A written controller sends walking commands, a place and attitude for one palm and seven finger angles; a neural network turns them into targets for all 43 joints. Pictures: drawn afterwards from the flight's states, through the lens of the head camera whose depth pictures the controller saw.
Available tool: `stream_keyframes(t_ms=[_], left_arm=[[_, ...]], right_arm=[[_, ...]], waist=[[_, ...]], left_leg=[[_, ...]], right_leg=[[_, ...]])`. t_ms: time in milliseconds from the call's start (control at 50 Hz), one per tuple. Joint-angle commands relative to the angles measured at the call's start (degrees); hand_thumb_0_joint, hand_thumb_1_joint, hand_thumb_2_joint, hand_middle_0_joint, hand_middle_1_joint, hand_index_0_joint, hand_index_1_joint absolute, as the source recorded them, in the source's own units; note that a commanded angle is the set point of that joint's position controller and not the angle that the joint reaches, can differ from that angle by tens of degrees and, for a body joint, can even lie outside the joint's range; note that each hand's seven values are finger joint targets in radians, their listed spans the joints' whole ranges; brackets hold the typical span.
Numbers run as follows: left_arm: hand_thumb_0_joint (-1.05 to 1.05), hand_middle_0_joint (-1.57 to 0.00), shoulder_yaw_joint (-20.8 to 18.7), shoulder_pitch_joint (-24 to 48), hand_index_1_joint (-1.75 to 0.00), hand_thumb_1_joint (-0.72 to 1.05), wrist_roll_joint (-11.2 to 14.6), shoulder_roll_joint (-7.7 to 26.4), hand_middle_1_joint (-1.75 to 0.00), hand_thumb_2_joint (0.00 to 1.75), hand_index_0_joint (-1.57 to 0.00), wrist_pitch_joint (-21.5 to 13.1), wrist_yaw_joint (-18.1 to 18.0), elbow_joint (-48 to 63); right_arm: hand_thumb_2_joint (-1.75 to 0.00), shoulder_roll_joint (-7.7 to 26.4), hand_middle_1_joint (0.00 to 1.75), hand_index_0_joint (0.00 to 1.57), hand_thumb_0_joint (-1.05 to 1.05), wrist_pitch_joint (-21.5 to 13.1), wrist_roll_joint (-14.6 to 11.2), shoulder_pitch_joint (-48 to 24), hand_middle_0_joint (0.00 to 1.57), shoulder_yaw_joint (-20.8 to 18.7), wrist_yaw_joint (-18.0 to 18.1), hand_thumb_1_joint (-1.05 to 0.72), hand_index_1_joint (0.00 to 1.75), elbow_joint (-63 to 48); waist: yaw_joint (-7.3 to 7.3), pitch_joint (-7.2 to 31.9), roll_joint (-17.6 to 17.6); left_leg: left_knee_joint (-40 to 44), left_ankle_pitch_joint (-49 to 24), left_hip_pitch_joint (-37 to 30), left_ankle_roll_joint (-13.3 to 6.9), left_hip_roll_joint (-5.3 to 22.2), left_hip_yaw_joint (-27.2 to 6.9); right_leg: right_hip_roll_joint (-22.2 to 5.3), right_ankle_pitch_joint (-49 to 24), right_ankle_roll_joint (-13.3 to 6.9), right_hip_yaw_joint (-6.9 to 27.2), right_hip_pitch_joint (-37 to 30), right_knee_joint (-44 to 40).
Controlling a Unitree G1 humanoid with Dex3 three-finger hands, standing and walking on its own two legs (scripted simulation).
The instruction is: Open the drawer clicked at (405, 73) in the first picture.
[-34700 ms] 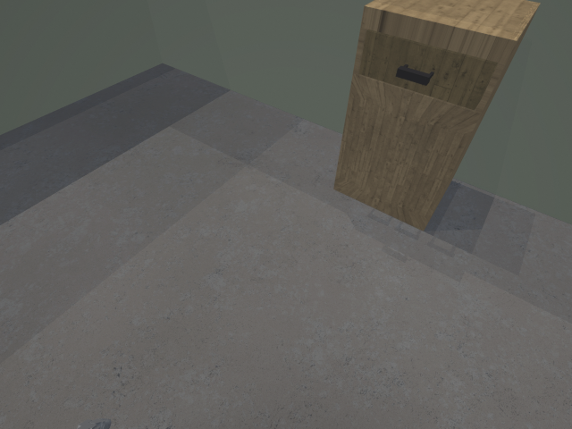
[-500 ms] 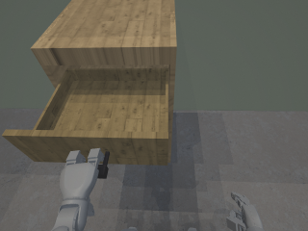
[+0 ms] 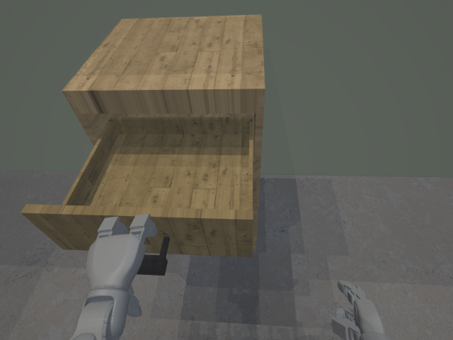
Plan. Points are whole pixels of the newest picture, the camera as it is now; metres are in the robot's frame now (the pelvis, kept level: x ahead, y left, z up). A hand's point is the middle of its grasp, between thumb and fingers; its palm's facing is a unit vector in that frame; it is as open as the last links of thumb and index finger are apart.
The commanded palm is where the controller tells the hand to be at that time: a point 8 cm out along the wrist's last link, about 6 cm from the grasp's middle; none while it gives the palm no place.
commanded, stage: lift the hand off the handle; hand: left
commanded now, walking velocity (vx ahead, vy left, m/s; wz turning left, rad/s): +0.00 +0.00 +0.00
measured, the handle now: (140, 252) +0.28 +0.21 -0.03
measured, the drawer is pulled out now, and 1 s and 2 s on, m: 0.30 0.30 0.30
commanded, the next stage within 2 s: draw the hand back to the body in 0.86 s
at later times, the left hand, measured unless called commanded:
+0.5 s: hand (105, 251) +0.23 +0.22 +0.08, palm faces +0.07 -0.11 -0.99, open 13.8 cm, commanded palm +0.20 +0.21 +0.14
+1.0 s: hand (99, 240) +0.23 +0.21 +0.12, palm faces +0.07 -0.13 -0.99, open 13.8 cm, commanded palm +0.20 +0.21 +0.18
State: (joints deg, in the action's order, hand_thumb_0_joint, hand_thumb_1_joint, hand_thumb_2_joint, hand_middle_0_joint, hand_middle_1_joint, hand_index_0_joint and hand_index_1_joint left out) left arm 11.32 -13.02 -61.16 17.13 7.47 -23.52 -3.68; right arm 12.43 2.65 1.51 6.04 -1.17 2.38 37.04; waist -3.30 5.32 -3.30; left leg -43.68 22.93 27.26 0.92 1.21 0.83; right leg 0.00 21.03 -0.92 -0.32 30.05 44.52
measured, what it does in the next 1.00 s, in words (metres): stands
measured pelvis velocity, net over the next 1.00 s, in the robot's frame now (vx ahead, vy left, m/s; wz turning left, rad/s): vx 0.00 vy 0.01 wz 0.00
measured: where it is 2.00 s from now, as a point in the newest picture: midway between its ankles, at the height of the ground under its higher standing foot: outside the picture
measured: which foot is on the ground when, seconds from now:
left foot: down 0.00-1.00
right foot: down 0.00-1.00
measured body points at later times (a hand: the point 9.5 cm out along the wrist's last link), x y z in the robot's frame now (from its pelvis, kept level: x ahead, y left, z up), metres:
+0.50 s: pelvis +0.02 +0.00 +0.02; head +0.02 -0.04 +0.47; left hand +0.22 +0.22 +0.13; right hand +0.25 -0.20 -0.07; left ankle -0.01 +0.13 -0.71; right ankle +0.02 -0.11 -0.71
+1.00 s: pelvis +0.00 +0.01 +0.03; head -0.01 -0.04 +0.48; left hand +0.22 +0.22 +0.17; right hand +0.24 -0.18 -0.06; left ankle -0.01 +0.13 -0.71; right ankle +0.02 -0.11 -0.71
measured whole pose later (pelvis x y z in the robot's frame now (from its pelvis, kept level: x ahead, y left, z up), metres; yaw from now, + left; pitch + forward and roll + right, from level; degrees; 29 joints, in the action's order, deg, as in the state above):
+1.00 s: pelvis +0.00 +0.01 +0.03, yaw +0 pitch -2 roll +0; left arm 8.6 -14.0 -54.9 23.6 9.4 -4.8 16.2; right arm 12.9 5.5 -0.1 2.6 2.3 0.0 36.9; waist -6.3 0.5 -5.6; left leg -25.8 15.2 8.5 0.5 0.7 1.0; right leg -0.3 13.6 -0.3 -0.2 11.4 27.0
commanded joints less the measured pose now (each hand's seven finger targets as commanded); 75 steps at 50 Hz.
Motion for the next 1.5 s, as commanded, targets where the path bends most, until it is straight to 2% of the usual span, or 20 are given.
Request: stream_keyframes(t_ms=[0, 300, 540, 640, 680, 740, 840, 880, 940, 980, 1040, 1080, 1140, 1180, 1240, 1280, 1300, 1380, 1400, 1480], left_arm=[[0.0, -0.3, -4.15, 8.84, -1.2, -0.5, -0.72, 6.29, -1.2, 0.3, -0.3, -0.23, -1.25, 15.87], [0.0, -0.3, -8.3, 0.53, -1.2, -0.5, 1.74, 10.77, -1.2, 0.3, -0.3, 0.23, 5.42, 25.42], [0.0, -0.3, -8.36, 3.6, -1.2, -0.5, 4.3, 11.94, -1.2, 0.3, -0.3, -1.11, 11.44, 32.44], [0.0, -0.3, -11.07, 2.79, -1.2, -0.5, 4.52, 14.37, -1.2, 0.3, -0.3, 0.19, 12.47, 32.29], [0.0, -0.3, -13.05, 3.48, -1.2, -0.5, 5.27, 16.42, -1.2, 0.3, -0.3, 1.3, 12.9, 34.25], [0.0, -0.3, -8.19, 5.21, -1.2, -0.5, 5.7, 12.48, -1.2, 0.3, -0.3, 2.13, 14.47, 36.05], [0.0, -0.3, -8.23, 4.58, -1.2, -0.5, 5.88, 12.91, -1.2, 0.3, -0.3, 2.62, 16.69, 31.19], [0.0, -0.3, -11.58, 8.35, -1.2, -0.5, 5.82, 16.63, -1.2, 0.3, -0.3, 2.53, 16.66, 31.99], [0.0, -0.3, -9.4, 9.36, -1.2, -0.5, 5.07, 14.21, -1.2, 0.3, -0.3, 1.03, 16.39, 31.49], [0.0, -0.3, -12.99, 10.4, -1.2, -0.5, 5.95, 17.77, -1.2, 0.3, -0.3, 0.22, 15.8, 34.07], [0.0, -0.3, -11.01, 7.6, -1.2, -0.5, 5.9, 14.74, -1.2, 0.3, -0.3, -0.49, 15.35, 32.79], [0.0, -0.3, -14.04, 7.2, -1.2, -0.5, 6.77, 17.46, -1.2, 0.3, -0.3, -0.12, 15.16, 33.51], [0.0, -0.3, -12.72, 5.87, -1.2, -0.5, 6.55, 16.12, -1.2, 0.3, -0.3, 0.33, 15.69, 30.96], [0.0, -0.3, -16.41, 5.31, -1.2, -0.5, 7.48, 19.8, -1.2, 0.3, -0.3, 0.54, 15.79, 33.29], [0.0, -0.3, -13.69, 3.52, -1.2, -0.5, 7.84, 16.83, -1.2, 0.3, -0.3, -0.12, 16.63, 33.41], [0.0, -0.3, -17.79, 2.38, -1.2, -0.5, 9.02, 20.88, -1.2, 0.3, -0.3, -0.55, 16.47, 35.84], [0.0, -0.3, -15.34, 1.44, -1.2, -0.5, 8.35, 17.9, -1.2, 0.3, -0.3, -0.89, 16.66, 35.9], [0.0, -0.3, -18.37, 1.64, -1.2, -0.5, 9.26, 20.95, -1.2, 0.3, -0.3, -1.93, 16.18, 36.92], [0.0, -0.3, -15.99, 1.29, -1.2, -0.5, 8.34, 18.31, -1.2, 0.3, -0.3, -2.22, 16.19, 37.29], [0.0, -0.3, -21.65, 0.86, -1.2, -0.5, 9.56, 23.87, -1.2, 0.3, -0.3, -2.44, 15.66, 36.8]], right_arm=[[-0.9, 5.03, 0.3, 0.2, 0.0, -2.58, 0.04, -8.77, 0.2, -0.75, -0.13, -0.9, 0.3, -9.78], [-0.9, 4.65, 0.3, 0.2, 0.0, -2.35, -0.37, -11.21, 0.2, 0.67, -1.15, -0.9, 0.3, -10.37], [-0.9, 4.91, 0.3, 0.2, 0.0, -1.77, -0.38, -11.59, 0.2, 0.74, -1.3, -0.9, 0.3, -10.17], [-0.9, 5.07, 0.3, 0.2, 0.0, -1.1, -0.83, -12.47, 0.2, 1.27, -1.77, -0.9, 0.3, -10.15], [-0.9, 5.49, 0.3, 0.2, 0.0, -0.66, -1.56, -14.6, 0.2, 1.44, -1.76, -0.9, 0.3, -10.56], [-0.9, 5.11, 0.3, 0.2, 0.0, -0.42, -1.5, -14.08, 0.2, 1.49, -2.35, -0.9, 0.3, -10.59], [-0.9, 5.43, 0.3, 0.2, 0.0, -0.03, -1.83, -13.83, 0.2, 1.9, -2.52, -0.9, 0.3, -10.25], [-0.9, 5.9, 0.3, 0.2, 0.0, 0.25, -2.07, -15.17, 0.2, 2.03, -2.1, -0.9, 0.3, -10.14], [-0.9, 5.35, 0.3, 0.2, 0.0, -0.32, -1.54, -13.85, 0.2, 1.84, -1.96, -0.9, 0.3, -9.96], [-0.9, 5.83, 0.3, 0.2, 0.0, -0.42, -1.68, -14.85, 0.2, 1.73, -1.62, -0.9, 0.3, -10.11], [-0.9, 5.17, 0.3, 0.2, 0.0, -0.9, -1.42, -13.67, 0.2, 1.62, -1.72, -0.9, 0.3, -9.88], [-0.9, 5.84, 0.3, 0.2, 0.0, -0.7, -1.91, -14.79, 0.2, 1.51, -1.66, -0.9, 0.3, -9.88], [-0.9, 5.73, 0.3, 0.2, 0.0, -0.64, -1.75, -13.8, 0.2, 1.6, -1.69, -0.9, 0.3, -9.51], [-0.9, 6.33, 0.3, 0.2, 0.0, -0.64, -2.24, -15.1, 0.2, 1.53, -1.46, -0.9, 0.3, -10.11], [-0.9, 6.16, 0.3, 0.2, 0.0, -0.78, -1.81, -13.84, 0.2, 1.48, -1.51, -0.9, 0.3, -10.14], [-0.9, 6.84, 0.3, 0.2, 0.0, -1.02, -2.22, -14.76, 0.2, 1.48, -1.08, -0.9, 0.3, -10.74], [-0.9, 6.05, 0.3, 0.2, 0.0, -1.16, -1.77, -13.42, 0.2, 1.93, -1.3, -0.9, 0.3, -11.1], [-0.9, 6.94, 0.3, 0.2, 0.0, -1.3, -2.09, -14.49, 0.2, 1.36, -0.79, -0.9, 0.3, -10.75], [-0.9, 6.21, 0.3, 0.2, 0.0, -1.52, -1.6, -12.85, 0.2, 1.8, -1.08, -0.9, 0.3, -11.13], [-0.9, 7.2, 0.3, 0.2, 0.0, -1.49, -2.05, -14.05, 0.2, 1.3, -0.39, -0.9, 0.3, -10.6]], waist=[[-0.55, 9.62, 2.86], [-2.7, 7.71, 2.92], [-2.72, 6.76, 1.59], [-3.44, 4.47, 3.21], [-3.55, 4.73, 0.42], [-3.12, 4.38, -0.2], [-3.11, 0.34, 3.88], [-2.89, 0.68, 2.03], [-3.33, 3.15, 1.5], [-3.4, 4.11, -1.37], [-3.71, 4.15, 0.8], [-3.43, 2.84, -0.62], [-3.51, 2.01, 1.85], [-3.53, 2.88, -0.11], [-3.36, 2.29, 1.99], [-3.28, 2.75, 0.0], [-3.61, 3.17, 1.86], [-3.0, 1.63, -0.1], [-3.5, 3.03, 0.37], [-3.27, 1.78, -0.64]], left_leg=[[7.3, -13.21, -7.51, -1.66, -2.99, 0.7], [12.1, -19.31, -12.49, -1.62, -2.89, 1.28], [15.68, -22.64, -17.16, -1.93, -2.46, 1.2], [17.84, -22.19, -16.68, -1.68, -2.0, 1.26], [18.73, -21.87, -17.67, -1.39, -1.62, 0.82], [19.7, -23.39, -18.71, -1.73, -1.73, 1.09], [21.34, -19.55, -17.15, -1.78, -1.57, 1.31], [21.86, -16.97, -16.9, -1.56, -1.12, 0.95], [21.7, -18.77, -18.11, -1.87, -1.81, 1.31], [22.01, -18.13, -18.38, -1.53, -1.49, 0.71], [21.69, -19.53, -18.74, -1.78, -1.93, 1.19], [22.16, -18.55, -18.3, -1.33, -1.46, 0.79], [22.18, -18.58, -17.93, -1.68, -1.86, 1.27], [22.25, -17.89, -18.36, -1.51, -1.45, 0.95], [22.07, -18.4, -18.3, -1.84, -1.81, 1.35], [21.85, -17.64, -18.51, -1.52, -1.36, 0.88], [21.61, -18.01, -18.06, -1.8, -1.69, 1.07], [21.5, -16.8, -18.67, -1.49, -1.25, 0.74], [21.31, -17.71, -18.36, -1.67, -1.58, 0.91], [21.44, -16.39, -18.43, -1.34, -1.22, 0.58]], right_leg=[[1.65, -12.15, -1.0, -0.53, -7.59, -9.09], [1.04, -20.68, -0.48, 0.79, -16.37, -13.24], [0.68, -21.74, -0.21, -0.31, -19.71, -17.0], [0.69, -21.08, -0.12, -0.44, -21.53, -18.32], [0.97, -20.66, -0.49, 0.54, -22.74, -19.09], [0.75, -20.36, -0.26, -0.93, -22.77, -19.51], [1.09, -16.13, -0.03, -1.07, -22.19, -21.18], [1.27, -13.89, -0.23, -0.33, -22.58, -21.57], [0.83, -14.97, -0.32, -0.55, -23.28, -21.64], [1.11, -15.05, -0.58, 0.22, -24.43, -21.72], [0.78, -15.46, -0.42, -0.41, -23.81, -22.03], [1.06, -15.3, -0.62, 0.33, -23.94, -22.37], [0.68, -14.86, -0.29, 0.02, -23.44, -22.72], [0.83, -14.76, -0.41, 0.87, -24.26, -22.8], [0.31, -14.89, -0.05, 0.03, -23.64, -22.92], [0.49, -14.86, -0.18, 0.79, -24.09, -23.02], [-0.02, -14.05, -0.06, -0.24, -23.79, -22.66], [0.41, -13.61, -0.14, 0.81, -22.4, -23.5], [-0.11, -13.23, -0.16, -0.47, -22.65, -22.71], [0.09, -13.49, -0.19, 1.01, -22.97, -23.41]])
